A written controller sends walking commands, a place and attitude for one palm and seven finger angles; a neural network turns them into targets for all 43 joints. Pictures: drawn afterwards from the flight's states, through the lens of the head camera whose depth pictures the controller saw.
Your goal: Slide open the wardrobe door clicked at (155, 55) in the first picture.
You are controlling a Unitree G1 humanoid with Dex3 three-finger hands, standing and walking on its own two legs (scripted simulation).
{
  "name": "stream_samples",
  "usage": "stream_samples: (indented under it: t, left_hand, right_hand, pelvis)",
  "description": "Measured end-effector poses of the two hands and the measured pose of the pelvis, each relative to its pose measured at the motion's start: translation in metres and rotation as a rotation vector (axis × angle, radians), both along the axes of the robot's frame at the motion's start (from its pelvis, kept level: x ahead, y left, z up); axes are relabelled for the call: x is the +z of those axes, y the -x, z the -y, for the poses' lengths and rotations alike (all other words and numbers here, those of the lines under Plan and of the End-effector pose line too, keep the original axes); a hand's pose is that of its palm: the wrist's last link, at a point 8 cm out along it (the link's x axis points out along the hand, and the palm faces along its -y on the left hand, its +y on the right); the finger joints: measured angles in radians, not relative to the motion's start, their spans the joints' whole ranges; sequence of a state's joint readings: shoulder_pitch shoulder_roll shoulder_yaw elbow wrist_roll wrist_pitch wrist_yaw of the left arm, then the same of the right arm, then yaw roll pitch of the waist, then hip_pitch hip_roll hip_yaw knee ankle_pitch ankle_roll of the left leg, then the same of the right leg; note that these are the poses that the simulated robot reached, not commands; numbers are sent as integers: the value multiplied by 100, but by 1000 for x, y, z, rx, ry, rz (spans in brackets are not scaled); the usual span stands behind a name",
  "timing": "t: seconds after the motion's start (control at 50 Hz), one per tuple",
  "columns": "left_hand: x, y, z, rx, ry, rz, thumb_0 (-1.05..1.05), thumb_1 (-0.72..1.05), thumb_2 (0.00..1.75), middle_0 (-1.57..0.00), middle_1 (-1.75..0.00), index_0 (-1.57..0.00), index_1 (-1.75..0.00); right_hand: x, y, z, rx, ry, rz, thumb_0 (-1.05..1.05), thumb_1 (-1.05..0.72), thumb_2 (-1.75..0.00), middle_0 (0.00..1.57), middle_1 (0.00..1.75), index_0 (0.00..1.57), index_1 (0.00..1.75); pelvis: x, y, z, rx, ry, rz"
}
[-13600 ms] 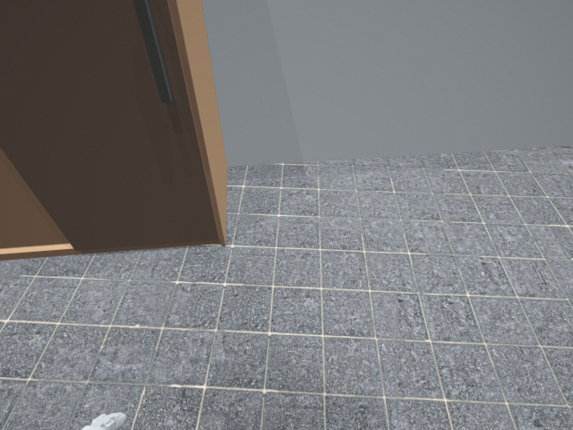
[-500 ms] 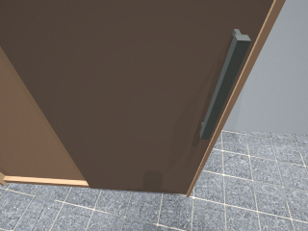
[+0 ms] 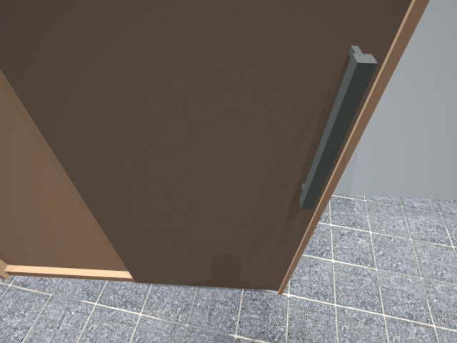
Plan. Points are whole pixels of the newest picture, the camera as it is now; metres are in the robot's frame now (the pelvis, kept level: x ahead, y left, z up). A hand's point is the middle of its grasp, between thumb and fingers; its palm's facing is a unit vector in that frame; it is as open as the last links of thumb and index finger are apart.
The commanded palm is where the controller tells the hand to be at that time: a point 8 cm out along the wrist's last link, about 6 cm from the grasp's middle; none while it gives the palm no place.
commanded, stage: look again from close up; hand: right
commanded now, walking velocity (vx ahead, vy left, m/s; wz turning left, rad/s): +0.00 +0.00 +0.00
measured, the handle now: (325, 142) +0.44 -0.15 +0.14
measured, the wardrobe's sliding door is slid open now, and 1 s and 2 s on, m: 0.00 0.00 0.00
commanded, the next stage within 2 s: raise the hand with hooked fingers in 0.42 s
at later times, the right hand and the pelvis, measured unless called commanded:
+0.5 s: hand out of the picture -0.01 -0.16 -0.18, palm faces +0.05 +0.98 -0.17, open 7.4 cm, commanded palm none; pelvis +0.00 +0.01 +0.00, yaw +0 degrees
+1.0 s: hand out of the picture +0.14 -0.19 -0.03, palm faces +0.10 +0.99 -0.01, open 8.9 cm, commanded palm +0.13 -0.24 +0.00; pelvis -0.01 +0.00 -0.05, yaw -2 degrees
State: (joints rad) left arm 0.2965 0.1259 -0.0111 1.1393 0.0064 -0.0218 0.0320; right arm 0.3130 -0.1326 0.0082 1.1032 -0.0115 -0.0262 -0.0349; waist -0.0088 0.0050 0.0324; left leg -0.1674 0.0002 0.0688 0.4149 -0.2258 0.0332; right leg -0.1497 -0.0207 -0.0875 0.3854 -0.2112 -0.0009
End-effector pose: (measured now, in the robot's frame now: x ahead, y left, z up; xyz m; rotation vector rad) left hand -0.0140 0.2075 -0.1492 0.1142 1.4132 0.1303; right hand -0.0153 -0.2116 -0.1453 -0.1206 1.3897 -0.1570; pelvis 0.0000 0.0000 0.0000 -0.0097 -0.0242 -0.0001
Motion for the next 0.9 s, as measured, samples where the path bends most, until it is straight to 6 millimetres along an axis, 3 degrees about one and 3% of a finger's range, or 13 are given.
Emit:
stream_samples:
  t: [0.54,0.56,0.62,0.66,0.72,0.76,0.82,0.9]
  left_hand:
    - [0,2,-4,-6,0,-10,0,91,90,-20,-30,-20,-30]
    - [0,0,-6,-8,-9,14,1,91,90,-20,-30,-20,-30]
    - [6,-22,-19,-15,-62,206,2,92,90,-21,-30,-20,-30]
    - [9,-45,-28,-8,-81,342,2,92,90,-21,-30,-20,-30]
    - [21,-89,-38,-27,-116,557,2,92,90,-20,-30,-20,-30]
    - [34,-118,-43,-45,-133,686,2,91,90,-20,-30,-20,-30]
    - [57,-156,-46,-87,-150,833,1,91,90,-20,-30,-20,-30]
    - [83,-194,-46,-153,-167,941,1,91,90,-20,-30,-20,-30]
  right_hand:
    - [-1,6,-7,-6,-2,-5,1,-91,-90,20,29,20,30]
    - [3,-1,-3,-43,4,31,2,-91,-90,20,30,20,30]
    - [44,-47,25,-91,120,352,5,-95,-89,20,30,21,31]
    - [80,-85,34,-101,158,580,6,-94,-88,20,32,20,32]
    - [136,-146,28,-40,137,955,5,-89,-87,20,34,20,35]
    - [162,-179,17,18,77,1174,4,-85,-85,20,36,20,37]
    - [173,-202,-1,94,-68,1401,3,-77,-83,20,40,20,41]
    - [142,-184,-2,157,-162,1390,1,-67,-79,21,45,22,46]
  pelvis:
    - [-1,1,-5,-3,-8,-3]
    - [-2,3,-4,-2,-11,0]
    - [-4,3,0,-12,-7,2]
    - [-7,3,3,-29,-5,3]
    - [-12,7,7,-41,-5,-9]
    - [-18,11,7,-38,-3,-36]
    - [-30,15,4,-20,4,-81]
    - [-43,15,-1,-11,7,-111]
